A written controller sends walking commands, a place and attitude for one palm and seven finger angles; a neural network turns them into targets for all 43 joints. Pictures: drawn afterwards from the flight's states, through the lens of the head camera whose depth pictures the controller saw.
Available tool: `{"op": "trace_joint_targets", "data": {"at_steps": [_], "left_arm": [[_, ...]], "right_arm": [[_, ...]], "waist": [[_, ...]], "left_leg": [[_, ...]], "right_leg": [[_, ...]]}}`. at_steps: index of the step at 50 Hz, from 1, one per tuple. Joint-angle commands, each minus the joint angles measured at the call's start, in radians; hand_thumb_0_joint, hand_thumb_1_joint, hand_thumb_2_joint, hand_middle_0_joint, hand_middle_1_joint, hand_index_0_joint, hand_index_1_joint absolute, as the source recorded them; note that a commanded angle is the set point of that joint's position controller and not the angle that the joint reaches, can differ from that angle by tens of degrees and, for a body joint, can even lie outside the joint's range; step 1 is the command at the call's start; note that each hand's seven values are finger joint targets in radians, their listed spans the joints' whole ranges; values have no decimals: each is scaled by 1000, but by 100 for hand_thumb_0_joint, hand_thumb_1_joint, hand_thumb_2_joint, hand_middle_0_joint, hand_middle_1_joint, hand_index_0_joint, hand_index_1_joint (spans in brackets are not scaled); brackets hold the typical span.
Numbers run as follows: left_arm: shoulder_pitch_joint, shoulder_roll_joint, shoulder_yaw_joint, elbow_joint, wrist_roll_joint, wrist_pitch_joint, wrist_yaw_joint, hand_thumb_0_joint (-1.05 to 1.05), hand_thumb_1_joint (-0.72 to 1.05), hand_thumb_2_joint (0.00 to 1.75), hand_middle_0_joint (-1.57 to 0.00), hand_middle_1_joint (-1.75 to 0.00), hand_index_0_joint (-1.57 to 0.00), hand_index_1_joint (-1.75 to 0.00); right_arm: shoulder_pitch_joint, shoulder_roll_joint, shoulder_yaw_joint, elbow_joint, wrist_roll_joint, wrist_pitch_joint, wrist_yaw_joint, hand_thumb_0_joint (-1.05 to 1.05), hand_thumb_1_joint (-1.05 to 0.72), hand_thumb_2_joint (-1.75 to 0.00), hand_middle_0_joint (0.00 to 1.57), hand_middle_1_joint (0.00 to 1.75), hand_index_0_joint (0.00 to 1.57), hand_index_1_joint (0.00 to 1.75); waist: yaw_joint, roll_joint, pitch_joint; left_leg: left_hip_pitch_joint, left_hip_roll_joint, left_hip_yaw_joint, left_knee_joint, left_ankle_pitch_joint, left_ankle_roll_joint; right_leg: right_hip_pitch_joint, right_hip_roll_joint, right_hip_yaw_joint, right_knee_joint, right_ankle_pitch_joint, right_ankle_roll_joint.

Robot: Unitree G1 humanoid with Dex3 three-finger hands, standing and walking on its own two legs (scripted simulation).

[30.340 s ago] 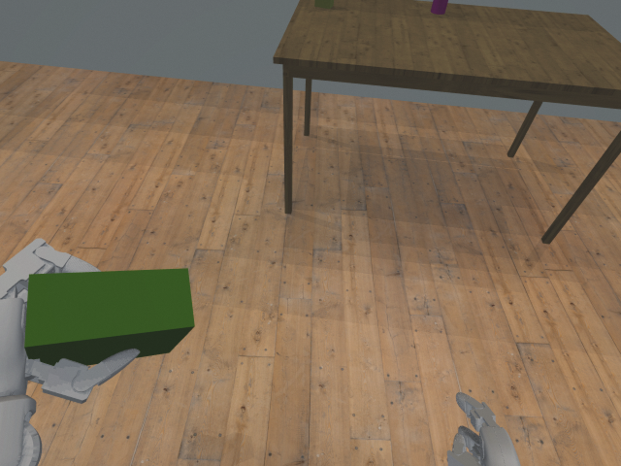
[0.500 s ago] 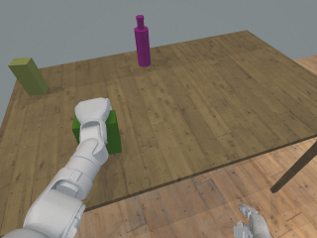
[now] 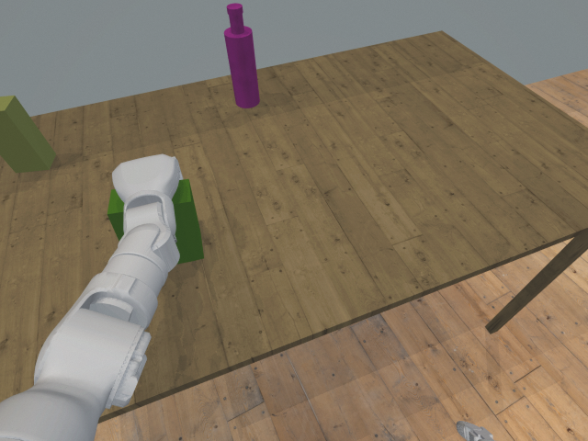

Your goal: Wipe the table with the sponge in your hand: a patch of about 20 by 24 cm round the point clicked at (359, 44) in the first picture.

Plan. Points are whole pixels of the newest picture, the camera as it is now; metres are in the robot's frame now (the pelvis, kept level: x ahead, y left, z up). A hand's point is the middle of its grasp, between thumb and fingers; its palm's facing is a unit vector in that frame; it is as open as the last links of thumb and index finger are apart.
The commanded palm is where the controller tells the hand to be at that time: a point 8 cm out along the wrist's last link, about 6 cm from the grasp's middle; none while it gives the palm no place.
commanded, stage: wipe back along the third lane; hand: left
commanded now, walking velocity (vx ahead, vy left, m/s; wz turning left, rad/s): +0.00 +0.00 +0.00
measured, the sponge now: (163, 235) +0.43 +0.23 +0.01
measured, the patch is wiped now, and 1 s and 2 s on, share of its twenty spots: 0.95 0.95 0.95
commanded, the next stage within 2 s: slide back across to the middle lane in 1.76 s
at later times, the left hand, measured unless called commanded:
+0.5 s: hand (157, 216) +0.42 +0.22 +0.07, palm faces +0.01 -0.04 -1.00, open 10.2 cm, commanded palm +0.37 +0.21 +0.10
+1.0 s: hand (156, 239) +0.38 +0.21 +0.07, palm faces +0.07 -0.10 -0.99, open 10.2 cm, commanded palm +0.31 +0.19 +0.10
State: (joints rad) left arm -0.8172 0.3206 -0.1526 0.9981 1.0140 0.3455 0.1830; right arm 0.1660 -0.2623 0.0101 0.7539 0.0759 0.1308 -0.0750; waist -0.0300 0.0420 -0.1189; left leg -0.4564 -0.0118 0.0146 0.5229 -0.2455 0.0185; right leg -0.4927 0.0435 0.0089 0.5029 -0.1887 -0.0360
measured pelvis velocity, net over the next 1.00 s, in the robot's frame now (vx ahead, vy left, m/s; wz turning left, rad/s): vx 0.04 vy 0.03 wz -0.01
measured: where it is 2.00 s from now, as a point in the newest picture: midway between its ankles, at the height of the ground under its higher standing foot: outside the picture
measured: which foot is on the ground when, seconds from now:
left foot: down 0.00-1.00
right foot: down 0.00-1.00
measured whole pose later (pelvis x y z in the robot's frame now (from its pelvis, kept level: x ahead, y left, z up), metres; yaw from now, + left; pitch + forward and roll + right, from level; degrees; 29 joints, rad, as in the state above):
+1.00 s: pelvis +0.04 +0.03 +0.00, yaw -1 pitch +4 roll -1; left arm -0.27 0.25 -0.37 0.23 1.00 0.61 0.18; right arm 0.04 -0.28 0.02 0.66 0.10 0.24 0.02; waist 0.05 0.06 -0.11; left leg -0.25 -0.03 0.03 0.49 -0.31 0.05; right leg -0.29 0.03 0.03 0.48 -0.26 -0.01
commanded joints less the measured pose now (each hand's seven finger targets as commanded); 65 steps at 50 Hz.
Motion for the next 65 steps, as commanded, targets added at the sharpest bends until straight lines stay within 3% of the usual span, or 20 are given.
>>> {"op": "trace_joint_targets", "data": {"at_steps": [1, 3, 5, 8, 11, 13, 19, 22, 28, 29, 32, 33, 36, 40, 45, 52, 53, 56, 58, 65], "left_arm": [[-323, 174, -9, -51, 48, 21, 56, 0, 10, 130, -120, -160, -120, -160], [-276, 166, 9, -63, 48, 15, 57, 0, 10, 130, -120, -160, -120, -160], [-225, 101, -24, -86, 30, 9, 60, 0, 10, 130, -120, -160, -120, -160], [-156, 130, 23, -96, 1, 16, 68, 0, 10, 130, -120, -160, -120, -160], [-140, 54, -44, -136, -17, 41, 74, 0, 10, 130, -120, -160, -120, -160], [-109, 57, -38, -171, -20, 68, 71, 0, 10, 130, -120, -160, -120, -160], [-87, 33, -82, -247, -25, 146, 47, 0, 10, 130, -120, -160, -120, -160], [-5, -25, -122, -313, -24, 170, 26, 0, 10, 130, -120, -160, -120, -160], [71, 15, -91, -425, -38, 205, -7, 0, 10, 130, -120, -160, -120, -160], [79, -30, -140, -449, -36, 208, -14, 0, 10, 130, -120, -160, -120, -160], [150, -65, -171, -513, -31, 213, -25, 0, 10, 130, -120, -160, -120, -160], [195, -33, -134, -542, -35, 212, -25, 0, 10, 130, -120, -160, -120, -160], [250, -98, -209, -604, -33, 216, -36, 0, 10, 130, -120, -160, -120, -160], [325, -95, -216, -678, -47, 248, -40, 0, 10, 130, -120, -160, -120, -160], [489, -83, -206, -802, -75, 271, -44, 0, 10, 130, -120, -160, -120, -160], [501, -109, -257, -883, -58, 304, -49, 0, 10, 130, -120, -160, -120, -160], [505, -70, -214, -899, -59, 305, -44, 0, 10, 130, -120, -160, -120, -160], [493, -129, -285, -900, -47, 310, -47, 0, 10, 130, -120, -160, -120, -160], [507, -76, -230, -910, -52, 308, -43, 0, 10, 130, -120, -160, -120, -160], [491, -91, -250, -884, -44, 311, -46, 0, 10, 130, -120, -160, -120, -160]], "right_arm": [[-40, -129, -42, -117, -1, -39, -2, 0, -90, -90, 20, 30, 20, 30], [-47, -126, -47, -126, -3, -36, 3, 0, -90, -90, 20, 30, 20, 30], [-45, -117, -51, -139, -5, -34, 10, 0, -90, -90, 20, 30, 20, 30], [-72, -122, -51, -146, -1, -26, 11, 0, -90, -90, 20, 30, 20, 30], [-104, -117, -46, -154, 8, -22, 17, 0, -90, -90, 20, 30, 20, 30], [-136, -117, -43, -164, 13, -16, 22, 0, -90, -90, 20, 30, 20, 30], [-183, -114, -34, -182, 17, 4, 18, 0, -90, -90, 20, 30, 20, 30], [-210, -106, -33, -202, 15, 16, 23, 0, -90, -90, 20, 30, 20, 30], [-266, -111, -22, -228, 20, 37, 20, 0, -90, -90, 20, 30, 20, 30], [-274, -106, -18, -235, 20, 39, 21, 0, -90, -90, 20, 30, 20, 30], [-282, -99, -17, -246, 19, 38, 36, 0, -90, -90, 20, 30, 20, 30], [-293, -104, -19, -252, 18, 39, 42, 0, -90, -90, 20, 30, 20, 30], [-307, -96, -16, -264, 19, 41, 60, 0, -90, -90, 20, 30, 20, 30], [-335, -96, -12, -277, 25, 47, 82, 0, -90, -90, 20, 30, 20, 30], [-363, -96, -9, -301, 28, 44, 105, 0, -90, -90, 20, 30, 20, 30], [-392, -93, -6, -294, 34, 52, 120, 0, -90, -90, 20, 30, 20, 30], [-399, -99, -12, -292, 32, 53, 121, 0, -90, -90, 20, 30, 20, 30], [-408, -90, -8, -289, 34, 54, 126, 0, -90, -90, 20, 30, 20, 30], [-411, -96, -11, -288, 31, 53, 123, 0, -90, -90, 20, 30, 20, 30], [-423, -88, -5, -284, 33, 51, 115, 0, -90, -90, 20, 30, 20, 30]], "waist": [[-15, -92, -243], [7, -84, -290], [13, -98, -315], [32, -157, -306], [26, -133, -239], [46, -106, -235], [44, -111, -225], [61, -98, -252], [77, -144, -222], [68, -128, -198], [81, -95, -227], [93, -98, -245], [86, -101, -239], [100, -55, -195], [117, -109, -220], [112, -105, -141], [118, -107, -142], [109, -98, -132], [120, -119, -137], [113, -128, -83]], "left_leg": [[54, 12, -5, -49, 69, 21], [77, 14, -11, -47, 112, 19], [87, 13, -3, -38, 131, 19], [67, 14, -5, -49, 128, 20], [77, 13, 1, -63, 102, 21], [92, 12, -7, -74, 106, 19], [137, 9, -11, -86, 106, 20], [179, 10, -13, -81, 168, 15], [192, 3, -24, -89, 213, 13], [205, 2, -23, -88, 219, 12], [249, 3, -30, -71, 307, 6], [253, 4, -34, -66, 332, 4], [271, 5, -39, -49, 397, 2], [266, 13, -52, -52, 422, -3], [262, 9, -51, -43, 456, 2], [260, 18, -64, -74, 362, 3], [257, 20, -69, -78, 342, 2], [264, 17, -65, -81, 299, 5], [252, 15, -66, -87, 258, 11], [234, 0, -50, -98, 151, 19]], "right_leg": [[157, -36, 30, -64, 90, -9], [178, -30, 26, -53, 121, -17], [200, -29, 22, -49, 158, -13], [237, -34, 32, -57, 174, -11], [208, -35, 25, -72, 138, -9], [210, -32, 25, -77, 114, -18], [225, -31, 15, -90, 81, -19], [242, -27, 11, -76, 149, -29], [293, -29, 25, -78, 218, -34], [280, -28, 19, -76, 220, -35], [296, -24, 14, -50, 309, -45], [317, -21, 18, -42, 338, -48], [321, -20, 17, -24, 402, -48], [321, -18, 8, -13, 388, -55], [392, -19, 25, 1, 484, -50], [335, -5, 19, -15, 324, -53], [335, 0, 27, -17, 299, -57], [311, 3, 21, -18, 243, -56], [325, 7, 36, -28, 214, -57], [301, 1, 52, -63, 91, -50]]}}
